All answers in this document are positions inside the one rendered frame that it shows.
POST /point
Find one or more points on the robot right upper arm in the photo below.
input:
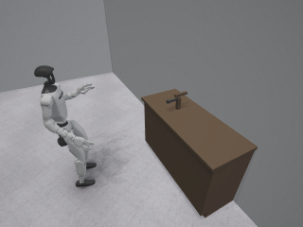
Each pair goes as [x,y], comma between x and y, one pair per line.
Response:
[46,103]

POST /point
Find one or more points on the humanoid robot torso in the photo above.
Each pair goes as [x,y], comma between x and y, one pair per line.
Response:
[59,109]

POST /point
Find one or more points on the tap lever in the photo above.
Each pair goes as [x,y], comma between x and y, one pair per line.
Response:
[172,100]

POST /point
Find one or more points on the robot left hand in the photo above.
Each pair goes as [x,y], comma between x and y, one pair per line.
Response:
[82,90]

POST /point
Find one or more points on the robot right hand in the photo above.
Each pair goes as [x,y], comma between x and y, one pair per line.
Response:
[78,141]

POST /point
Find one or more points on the right robot forearm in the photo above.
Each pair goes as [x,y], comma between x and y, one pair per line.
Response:
[57,129]

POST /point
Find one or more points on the left robot forearm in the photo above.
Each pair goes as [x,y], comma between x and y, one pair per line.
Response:
[71,95]

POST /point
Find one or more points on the counter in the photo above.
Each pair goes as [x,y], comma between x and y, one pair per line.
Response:
[205,157]

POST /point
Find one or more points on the robot left shin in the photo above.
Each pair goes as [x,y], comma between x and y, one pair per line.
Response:
[86,153]

